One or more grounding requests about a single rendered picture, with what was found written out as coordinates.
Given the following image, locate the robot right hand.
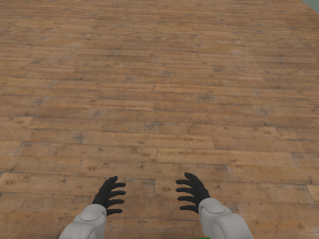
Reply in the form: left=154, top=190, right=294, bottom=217
left=175, top=172, right=210, bottom=215

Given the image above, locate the robot left hand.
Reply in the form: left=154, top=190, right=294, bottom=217
left=92, top=176, right=126, bottom=216

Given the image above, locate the right robot forearm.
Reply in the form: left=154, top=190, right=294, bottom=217
left=198, top=197, right=253, bottom=239

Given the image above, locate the left robot forearm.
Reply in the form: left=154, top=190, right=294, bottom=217
left=59, top=204, right=107, bottom=239

